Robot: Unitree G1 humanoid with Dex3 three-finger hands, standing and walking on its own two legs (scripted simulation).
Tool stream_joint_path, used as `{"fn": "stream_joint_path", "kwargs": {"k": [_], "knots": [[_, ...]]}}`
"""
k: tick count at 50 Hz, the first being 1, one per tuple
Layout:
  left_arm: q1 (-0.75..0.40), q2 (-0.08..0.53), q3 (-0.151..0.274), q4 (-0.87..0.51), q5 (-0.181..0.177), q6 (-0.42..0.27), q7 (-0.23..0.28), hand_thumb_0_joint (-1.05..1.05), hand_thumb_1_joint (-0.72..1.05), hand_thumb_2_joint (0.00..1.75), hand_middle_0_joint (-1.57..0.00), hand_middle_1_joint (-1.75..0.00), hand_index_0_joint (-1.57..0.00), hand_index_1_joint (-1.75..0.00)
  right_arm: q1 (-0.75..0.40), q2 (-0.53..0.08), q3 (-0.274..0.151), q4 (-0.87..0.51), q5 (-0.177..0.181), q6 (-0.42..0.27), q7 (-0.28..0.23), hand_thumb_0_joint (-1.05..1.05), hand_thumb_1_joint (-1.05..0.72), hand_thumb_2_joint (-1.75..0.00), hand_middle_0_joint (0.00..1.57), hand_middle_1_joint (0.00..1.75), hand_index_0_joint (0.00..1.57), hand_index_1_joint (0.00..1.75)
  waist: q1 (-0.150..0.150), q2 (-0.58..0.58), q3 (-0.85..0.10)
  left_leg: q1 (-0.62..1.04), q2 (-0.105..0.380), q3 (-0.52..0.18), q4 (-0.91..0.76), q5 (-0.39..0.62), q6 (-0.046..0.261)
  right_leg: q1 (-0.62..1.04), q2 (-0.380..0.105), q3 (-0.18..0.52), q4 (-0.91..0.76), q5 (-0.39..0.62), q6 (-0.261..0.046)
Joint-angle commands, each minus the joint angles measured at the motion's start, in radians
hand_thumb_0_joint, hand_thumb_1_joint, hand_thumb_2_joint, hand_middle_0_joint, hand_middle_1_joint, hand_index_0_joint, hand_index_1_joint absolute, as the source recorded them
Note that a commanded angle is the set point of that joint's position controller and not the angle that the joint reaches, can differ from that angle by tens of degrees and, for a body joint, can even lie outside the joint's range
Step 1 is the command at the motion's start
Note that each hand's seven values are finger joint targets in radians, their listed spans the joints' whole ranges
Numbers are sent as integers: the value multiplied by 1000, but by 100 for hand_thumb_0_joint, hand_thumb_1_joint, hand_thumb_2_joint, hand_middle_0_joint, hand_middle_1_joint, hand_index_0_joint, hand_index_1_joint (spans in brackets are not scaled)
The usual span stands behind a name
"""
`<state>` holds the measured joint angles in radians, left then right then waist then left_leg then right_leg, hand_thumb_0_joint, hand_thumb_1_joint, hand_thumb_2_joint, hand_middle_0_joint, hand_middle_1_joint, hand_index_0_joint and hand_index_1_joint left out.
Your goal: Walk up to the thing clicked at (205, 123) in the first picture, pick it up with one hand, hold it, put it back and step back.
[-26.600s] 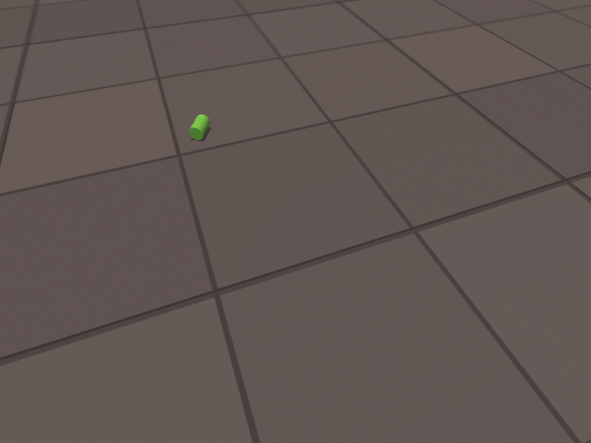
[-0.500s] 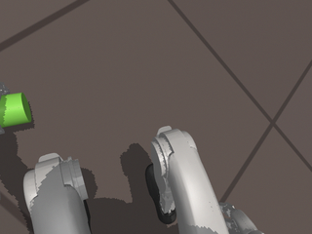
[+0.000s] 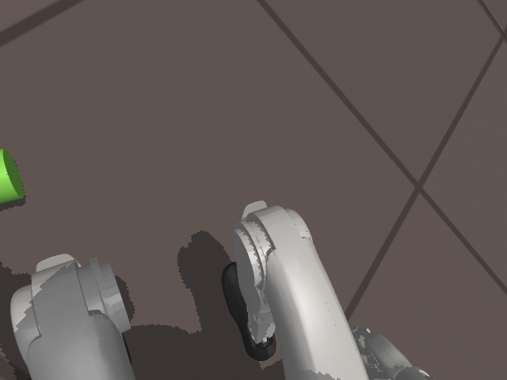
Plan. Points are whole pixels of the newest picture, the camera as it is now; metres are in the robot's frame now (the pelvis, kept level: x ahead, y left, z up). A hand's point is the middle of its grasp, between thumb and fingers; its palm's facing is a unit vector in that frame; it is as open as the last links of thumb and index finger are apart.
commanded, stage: rest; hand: left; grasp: from above
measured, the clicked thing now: out of the picture +0.44 +0.32 -0.26
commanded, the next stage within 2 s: open in 0.26 s
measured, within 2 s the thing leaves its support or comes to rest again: rests again in 0.78 s
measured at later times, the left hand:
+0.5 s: hand out of the picture +0.43 +0.32 -0.22, palm faces -0.44 -0.13 -0.89, open 10.3 cm
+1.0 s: hand out of the picture +0.44 +0.32 -0.23, palm faces -0.43 -0.12 -0.90, open 12.4 cm
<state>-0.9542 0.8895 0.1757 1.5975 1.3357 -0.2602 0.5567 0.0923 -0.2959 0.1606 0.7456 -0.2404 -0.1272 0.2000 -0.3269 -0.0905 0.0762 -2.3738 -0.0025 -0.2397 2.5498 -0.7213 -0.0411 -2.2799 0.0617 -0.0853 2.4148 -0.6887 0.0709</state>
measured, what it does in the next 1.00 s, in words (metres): stands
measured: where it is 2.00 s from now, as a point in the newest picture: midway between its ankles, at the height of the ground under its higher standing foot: (191, 357)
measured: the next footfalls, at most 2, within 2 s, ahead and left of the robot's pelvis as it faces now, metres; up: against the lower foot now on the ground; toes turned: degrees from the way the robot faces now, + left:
none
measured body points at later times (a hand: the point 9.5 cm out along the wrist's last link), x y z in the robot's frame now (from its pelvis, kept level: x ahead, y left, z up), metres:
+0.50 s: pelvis -0.01 +0.01 +0.00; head +0.25 +0.12 +0.35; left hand +0.45 +0.32 -0.17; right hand +0.05 -0.25 -0.07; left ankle +0.06 +0.13 -0.26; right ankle +0.10 -0.13 -0.26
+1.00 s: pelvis -0.01 +0.01 +0.00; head +0.25 +0.13 +0.35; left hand +0.46 +0.33 -0.17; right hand +0.05 -0.25 -0.06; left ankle +0.06 +0.13 -0.26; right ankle +0.10 -0.13 -0.26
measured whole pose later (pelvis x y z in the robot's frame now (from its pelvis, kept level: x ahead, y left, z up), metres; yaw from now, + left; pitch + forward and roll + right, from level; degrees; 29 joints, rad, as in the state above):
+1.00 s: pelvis -0.01 +0.01 +0.00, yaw -2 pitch +28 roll -14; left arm -1.02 0.97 0.09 1.71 1.30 -0.24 0.60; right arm 0.09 -0.32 0.25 0.71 -0.26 -0.23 0.25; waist -0.36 -0.11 0.11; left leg -2.36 0.00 -0.27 2.56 -0.71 -0.02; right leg -2.24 0.07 -0.12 2.38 -0.67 0.07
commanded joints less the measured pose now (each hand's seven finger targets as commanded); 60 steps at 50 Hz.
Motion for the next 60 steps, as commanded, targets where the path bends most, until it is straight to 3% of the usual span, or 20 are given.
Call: {"fn": "stream_joint_path", "kwargs": {"k": [1, 13, 15, 18, 22, 23, 27, 29, 31, 34, 37, 42, 43, 46, 49, 50, 52, 58, 59, 60], "knots": [[-309, 267, -1, -94, -20, 6, 58, 0, 93, 66, -126, -44, -125, -44, 196, -303, -69, 12, 0, -14, -7, 0, -89, -90, 20, 30, 20, 30, -19, 479, -669, 532, 23, 152, -247, 238, 50, 340, 28, -148, -204, 285, -94], [-335, 279, -44, -17, -21, 0, 80, 0, 89, 65, -124, -41, -123, -42, 181, -327, -29, -7, -6, -49, 7, 0, -90, -90, 20, 30, 20, 30, -49, 465, -611, 518, 27, 124, -257, 213, 51, 343, 36, -165, -210, 269, -90], [-314, 322, -10, -18, -17, -2, 90, 0, 87, 65, -123, -41, -122, -43, 170, -333, -27, -21, -5, -52, 3, 0, -90, -90, 20, 30, 20, 30, -36, 455, -627, 509, 28, 124, -255, 226, 52, 370, 38, -163, -214, 281, -89], [-322, 295, -38, -5, -28, -6, 90, 0, 85, 65, -121, -41, -120, -42, 169, -331, -17, -18, -9, -59, 7, 0, -90, -90, 20, 30, 20, 30, -47, 445, -606, 494, 32, 119, -253, 207, 54, 365, 42, -166, -225, 265, -85], [-313, 281, -63, 33, -21, 0, 90, 0, 53, 59, -90, -44, -89, -44, 164, -332, -9, -18, -9, -67, 11, 0, -89, -90, 20, 30, 20, 30, -49, 472, -588, 516, 32, 111, -267, 202, 47, 336, 42, -177, -210, 254, -90], [-330, 333, -16, -8, -27, -6, 98, 0, 45, 59, -85, -44, -84, -45, 169, -346, -15, -28, -15, -68, 10, 0, -89, -90, 20, 30, 20, 30, -56, 460, -608, 516, 35, 109, -261, 220, 49, 368, 42, -178, -217, 275, -86], [-346, 344, -6, 0, -17, -7, 105, 0, 20, 66, -71, -51, -70, -53, 169, -346, -13, -29, -18, -72, 13, 0, -89, -90, 20, 30, 20, 30, -60, 460, -571, 490, 33, 111, -265, 183, 49, 344, 39, -179, -218, 240, -87], [-346, 266, -75, 25, -19, -7, 97, 0, 10, 65, -63, -52, -62, -54, 157, -334, -3, -29, -15, -79, 18, 0, -89, -90, 20, 30, 20, 30, -69, 473, -549, 489, 34, 110, -267, 156, 49, 328, 43, -176, -220, 219, -90], [-355, 326, -45, -3, -13, -11, 107, 0, 4, 67, -58, -55, -57, -56, 150, -353, -5, -40, -12, -86, 19, 0, -89, -90, 20, 30, 20, 30, -60, 473, -570, 505, 34, 101, -271, 167, 47, 328, 41, -182, -212, 228, -89], [-351, 334, -36, 2, -13, -10, 117, 0, -3, 67, -52, -59, -51, -60, 147, -350, -6, -38, -18, -92, 23, 0, -89, -90, 20, 30, 20, 30, -58, 470, -573, 500, 37, 103, -263, 169, 47, 341, 43, -178, -215, 234, -87], [-336, 257, -85, 46, -19, 3, 110, 0, -11, 69, -45, -62, -45, -63, 157, -340, -2, -23, -23, -94, 31, 0, -89, -90, 20, 30, 20, 30, -75, 483, -539, 497, 35, 100, -275, 155, 44, 312, 42, -184, -216, 224, -88], [-338, 286, -77, 33, -39, 16, 98, 0, -23, 76, -35, -71, -34, -72, 159, -352, -4, -27, -12, -104, 36, 0, -89, -90, 20, 30, 20, 30, -59, 479, -565, 516, 36, 93, -277, 177, 43, 324, 38, -180, -213, 242, -87], [-328, 315, -48, 14, -39, 16, 98, 0, -26, 78, -33, -72, -32, -73, 166, -358, -6, -37, -18, -103, 35, 0, -89, -90, 20, 30, 20, 30, -55, 482, -586, 526, 35, 95, -281, 210, 41, 351, 38, -182, -218, 265, -86], [-331, 264, -85, 27, -46, 26, 76, 0, -31, 82, -28, -78, -27, -79, 168, -348, -5, -26, -14, -103, 41, 0, -89, -90, 20, 30, 20, 30, -68, 493, -573, 538, 36, 93, -274, 222, 38, 332, 37, -180, -205, 278, -87], [-301, 279, -73, 10, -61, 23, 70, 0, -37, 87, -23, -81, -22, -83, 162, -344, -5, -25, -3, -99, 37, 0, -89, -90, 20, 30, 20, 30, -40, 505, -586, 531, 34, 97, -285, 220, 39, 349, 40, -177, -213, 270, -92], [-313, 307, -48, -6, -56, 20, 67, 0, -38, 88, -22, -83, -21, -84, 162, -355, -8, -44, -12, -100, 40, 0, -89, -90, 20, 30, 20, 30, -59, 490, -583, 531, 36, 95, -275, 226, 39, 354, 36, -181, -211, 281, -87], [-299, 316, -36, -23, -59, 19, 63, 0, -42, 91, -20, -85, -19, -86, 168, -356, -10, -46, -11, -93, 37, 0, -89, -90, 20, 30, 20, 30, -47, 492, -601, 532, 33, 96, -284, 232, 39, 369, 37, -181, -216, 281, -89], [-320, 285, -53, -44, -54, -3, 46, 0, -49, 97, -13, -91, -11, -93, 169, -349, -10, -56, -10, -88, 41, 0, -89, -90, 20, 30, 20, 30, -62, 505, -575, 528, 31, 100, -273, 234, 38, 362, 34, -178, -218, 279, -92], [-285, 337, -15, -19, -51, -2, 52, 0, -51, 99, -12, -93, -10, -94, 176, -349, -11, -37, -13, -83, 38, 0, -89, -90, 20, 30, 20, 30, -52, 478, -591, 526, 37, 103, -260, 231, 45, 385, 39, -174, -224, 284, -87], [-292, 307, -40, -40, -48, -4, 46, 0, -53, 102, -11, -93, -9, -95, 178, -352, -12, -53, -9, -82, 38, 0, -89, -90, 20, 30, 20, 30, -55, 467, -594, 519, 35, 108, -255, 239, 48, 386, 41, -170, -229, 291, -85]]}}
